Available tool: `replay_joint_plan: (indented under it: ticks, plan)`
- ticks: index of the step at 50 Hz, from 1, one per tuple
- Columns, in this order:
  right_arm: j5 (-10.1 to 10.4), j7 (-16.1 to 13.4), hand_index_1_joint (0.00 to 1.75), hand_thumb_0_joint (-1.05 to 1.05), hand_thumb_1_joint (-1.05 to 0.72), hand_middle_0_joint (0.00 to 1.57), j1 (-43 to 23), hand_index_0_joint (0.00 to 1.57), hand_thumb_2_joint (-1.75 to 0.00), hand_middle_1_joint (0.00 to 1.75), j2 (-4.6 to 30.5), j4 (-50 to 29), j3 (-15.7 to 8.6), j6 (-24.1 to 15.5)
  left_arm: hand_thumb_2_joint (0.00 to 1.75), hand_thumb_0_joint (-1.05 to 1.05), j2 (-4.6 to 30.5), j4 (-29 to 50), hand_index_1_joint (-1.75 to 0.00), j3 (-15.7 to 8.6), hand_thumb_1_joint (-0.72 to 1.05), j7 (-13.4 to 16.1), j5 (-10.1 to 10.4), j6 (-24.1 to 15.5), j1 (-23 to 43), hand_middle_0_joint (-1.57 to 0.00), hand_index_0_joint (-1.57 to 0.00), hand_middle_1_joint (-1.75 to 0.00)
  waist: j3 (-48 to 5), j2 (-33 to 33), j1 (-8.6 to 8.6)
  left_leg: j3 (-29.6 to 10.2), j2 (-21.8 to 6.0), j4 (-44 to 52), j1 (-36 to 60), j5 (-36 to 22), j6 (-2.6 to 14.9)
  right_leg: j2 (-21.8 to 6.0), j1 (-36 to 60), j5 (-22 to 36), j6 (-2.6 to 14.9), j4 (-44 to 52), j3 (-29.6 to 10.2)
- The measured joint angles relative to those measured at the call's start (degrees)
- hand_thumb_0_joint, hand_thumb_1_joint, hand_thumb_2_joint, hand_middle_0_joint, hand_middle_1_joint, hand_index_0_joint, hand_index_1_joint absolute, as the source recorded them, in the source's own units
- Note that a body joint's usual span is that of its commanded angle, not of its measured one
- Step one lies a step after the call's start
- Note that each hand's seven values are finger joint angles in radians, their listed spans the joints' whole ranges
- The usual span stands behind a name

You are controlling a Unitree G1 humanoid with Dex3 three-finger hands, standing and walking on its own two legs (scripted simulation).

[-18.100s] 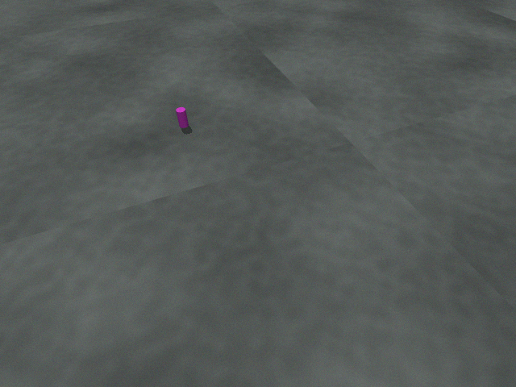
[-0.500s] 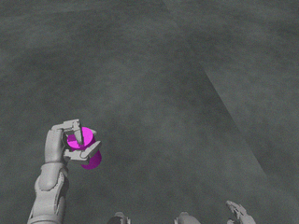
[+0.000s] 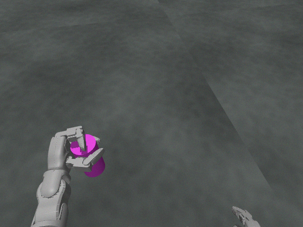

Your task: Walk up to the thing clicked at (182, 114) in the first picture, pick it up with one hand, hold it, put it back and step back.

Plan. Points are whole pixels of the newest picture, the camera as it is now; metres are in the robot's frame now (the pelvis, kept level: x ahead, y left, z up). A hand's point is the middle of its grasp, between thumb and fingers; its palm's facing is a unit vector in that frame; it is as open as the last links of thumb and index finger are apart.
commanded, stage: hold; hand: left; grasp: from the side
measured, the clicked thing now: (89, 156) +0.33 +0.18 +0.00
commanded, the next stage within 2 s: none
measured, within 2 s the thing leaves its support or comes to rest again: neither
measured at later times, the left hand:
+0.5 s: hand (85, 147) +0.32 +0.17 +0.06, palm faces +0.04 -1.00 +0.00, open 5.3 cm
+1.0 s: hand (82, 144) +0.32 +0.17 +0.07, palm faces +0.04 -1.00 +0.00, open 5.4 cm
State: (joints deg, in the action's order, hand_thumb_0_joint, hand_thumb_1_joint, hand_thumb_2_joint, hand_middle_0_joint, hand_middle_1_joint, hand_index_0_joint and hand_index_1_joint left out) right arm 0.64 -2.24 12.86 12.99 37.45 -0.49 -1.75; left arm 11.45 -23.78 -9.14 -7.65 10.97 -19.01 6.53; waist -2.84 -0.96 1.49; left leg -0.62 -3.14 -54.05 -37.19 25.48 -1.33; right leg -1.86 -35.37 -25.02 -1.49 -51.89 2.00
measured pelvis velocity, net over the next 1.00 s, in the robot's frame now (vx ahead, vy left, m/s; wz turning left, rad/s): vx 0.00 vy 0.00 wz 0.00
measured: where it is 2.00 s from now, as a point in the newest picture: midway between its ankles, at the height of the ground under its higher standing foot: outside the picture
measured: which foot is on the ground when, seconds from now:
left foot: down 0.00-1.00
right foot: down 0.00-1.00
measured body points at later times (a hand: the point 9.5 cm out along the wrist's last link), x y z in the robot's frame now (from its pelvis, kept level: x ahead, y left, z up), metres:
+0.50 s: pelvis +0.00 +0.00 +0.01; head +0.04 +0.00 +0.46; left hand +0.31 +0.22 +0.06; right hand +0.14 -0.25 -0.09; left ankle +0.02 +0.13 -0.69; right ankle +0.01 -0.14 -0.69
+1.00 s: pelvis +0.00 +0.00 +0.02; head +0.04 +0.01 +0.47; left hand +0.32 +0.23 +0.07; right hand +0.13 -0.24 -0.09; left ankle +0.02 +0.13 -0.69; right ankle +0.01 -0.14 -0.69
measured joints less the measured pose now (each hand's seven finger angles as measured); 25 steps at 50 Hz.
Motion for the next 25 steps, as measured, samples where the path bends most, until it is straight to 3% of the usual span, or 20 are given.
replay_joint_plan:
  ticks: [25]
  plan:
    - [0.1,-0.2,0.30,0.01,-0.92,0.20,-0.6,0.20,-0.90,0.30,-0.1,0.6,0.1,0.2,1.02,0.02,-0.3,-0.2,-1.43,0.1,-0.13,-0.7,0.1,-0.6,-0.5,-0.79,-1.37,-1.07,1.4,0.1,-0.43,0.3,0.2,4.8,5.5,-2.1,-0.05,-0.1,5.2,1.9,0.08,4.4,-0.1]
